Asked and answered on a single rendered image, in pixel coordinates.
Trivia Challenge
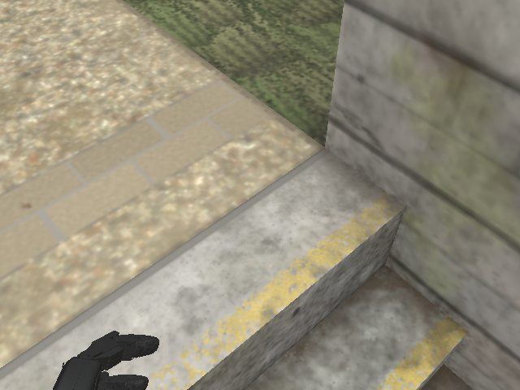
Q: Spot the left robot hand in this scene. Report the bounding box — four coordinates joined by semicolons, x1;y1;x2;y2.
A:
53;331;159;390

